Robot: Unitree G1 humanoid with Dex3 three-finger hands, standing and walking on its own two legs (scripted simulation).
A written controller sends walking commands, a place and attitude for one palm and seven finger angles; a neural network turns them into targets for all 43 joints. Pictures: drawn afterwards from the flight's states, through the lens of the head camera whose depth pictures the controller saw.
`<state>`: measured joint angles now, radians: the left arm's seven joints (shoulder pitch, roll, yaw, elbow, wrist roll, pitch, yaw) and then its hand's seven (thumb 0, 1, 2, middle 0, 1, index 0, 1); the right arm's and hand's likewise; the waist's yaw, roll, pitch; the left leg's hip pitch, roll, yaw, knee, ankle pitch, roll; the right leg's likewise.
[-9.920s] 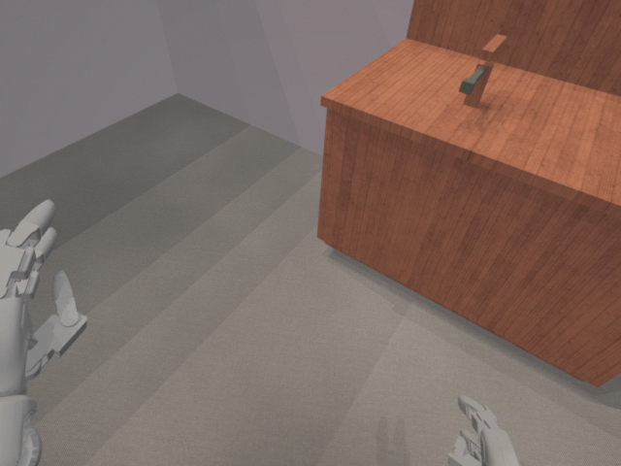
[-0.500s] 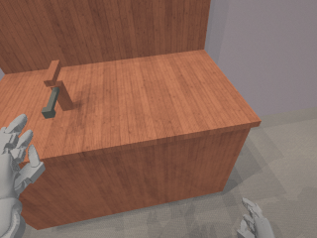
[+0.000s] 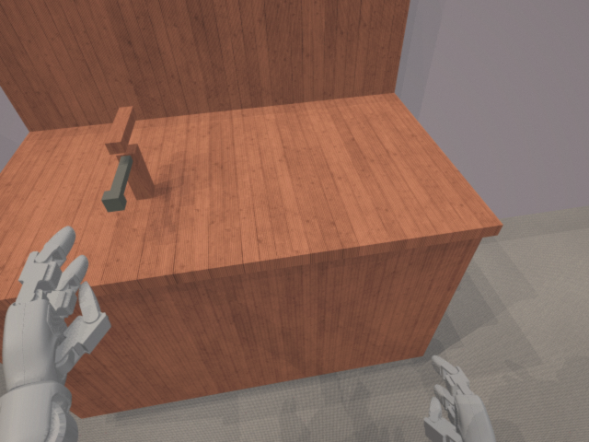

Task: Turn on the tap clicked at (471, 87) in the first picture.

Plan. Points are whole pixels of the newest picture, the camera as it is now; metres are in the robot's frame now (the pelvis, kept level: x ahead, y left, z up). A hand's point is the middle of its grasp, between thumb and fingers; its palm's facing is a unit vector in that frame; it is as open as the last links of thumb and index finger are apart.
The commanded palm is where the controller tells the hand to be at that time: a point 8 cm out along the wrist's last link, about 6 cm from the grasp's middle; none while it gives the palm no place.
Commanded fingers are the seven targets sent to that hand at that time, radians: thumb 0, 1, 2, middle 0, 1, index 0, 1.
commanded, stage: turn the palm inward beside the body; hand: left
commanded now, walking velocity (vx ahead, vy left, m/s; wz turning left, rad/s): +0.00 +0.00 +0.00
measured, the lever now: (114, 200) +0.44 +0.38 +0.08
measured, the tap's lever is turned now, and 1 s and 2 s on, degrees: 0 0 0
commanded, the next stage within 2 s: reach beside the lever's end, fingers flat in 0.88 s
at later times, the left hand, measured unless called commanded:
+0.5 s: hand (97, 343) +0.17 +0.23 +0.13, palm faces +0.48 -0.87 -0.09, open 7.4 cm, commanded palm +0.12 +0.27 +0.14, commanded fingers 0.00 0.90 0.90 -0.20 -0.30 -0.20 -0.30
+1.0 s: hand (112, 334) +0.18 +0.23 +0.13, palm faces +0.47 -0.88 -0.10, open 7.4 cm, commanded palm +0.13 +0.27 +0.14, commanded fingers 0.00 0.90 0.90 -0.20 -0.30 -0.20 -0.30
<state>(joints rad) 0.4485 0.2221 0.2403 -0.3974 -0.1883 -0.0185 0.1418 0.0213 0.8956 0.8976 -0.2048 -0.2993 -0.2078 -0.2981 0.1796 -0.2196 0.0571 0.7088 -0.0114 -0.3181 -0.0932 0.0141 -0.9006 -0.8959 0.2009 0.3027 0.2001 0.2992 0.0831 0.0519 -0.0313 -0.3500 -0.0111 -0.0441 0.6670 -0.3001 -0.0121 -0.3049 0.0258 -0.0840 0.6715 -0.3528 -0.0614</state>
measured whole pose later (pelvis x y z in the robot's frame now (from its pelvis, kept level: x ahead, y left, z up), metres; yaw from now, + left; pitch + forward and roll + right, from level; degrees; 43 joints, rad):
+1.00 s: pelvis +0.00 +0.00 +0.00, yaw +1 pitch -1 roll +0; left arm 0.51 0.18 0.21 -0.46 -0.24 0.05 0.15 0.02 0.90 0.90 -0.20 -0.30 -0.21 -0.30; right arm 0.18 -0.24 0.05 0.68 0.00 -0.32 -0.10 0.01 -0.90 -0.90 0.20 0.30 0.20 0.30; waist 0.08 0.06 -0.05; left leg -0.37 -0.01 -0.06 0.70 -0.32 -0.02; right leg -0.32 0.03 -0.10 0.69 -0.37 -0.07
